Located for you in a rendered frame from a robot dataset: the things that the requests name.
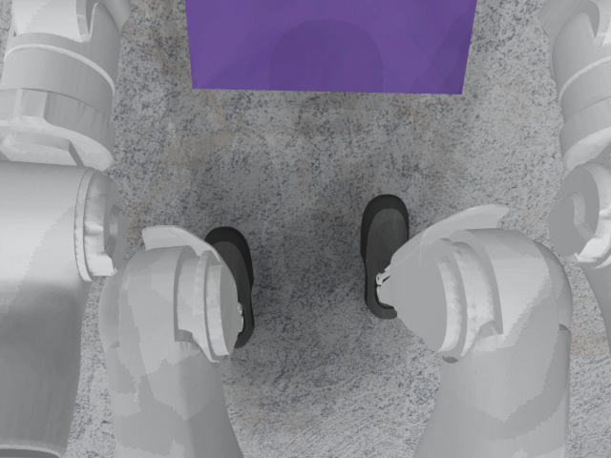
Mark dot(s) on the left robot forearm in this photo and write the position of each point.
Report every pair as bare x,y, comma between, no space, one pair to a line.
59,80

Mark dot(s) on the carton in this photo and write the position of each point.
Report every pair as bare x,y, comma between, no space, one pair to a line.
359,46

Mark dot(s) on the right robot foot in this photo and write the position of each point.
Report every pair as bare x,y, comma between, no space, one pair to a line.
384,229

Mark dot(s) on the robot left shin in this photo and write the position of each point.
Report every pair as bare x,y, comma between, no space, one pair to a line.
153,237

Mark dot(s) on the right robot upper arm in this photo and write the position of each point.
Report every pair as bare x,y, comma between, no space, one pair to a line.
580,227

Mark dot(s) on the left robot upper arm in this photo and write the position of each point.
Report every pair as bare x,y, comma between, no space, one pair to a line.
61,228

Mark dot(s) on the right robot forearm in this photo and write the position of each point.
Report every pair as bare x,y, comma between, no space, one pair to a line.
579,32

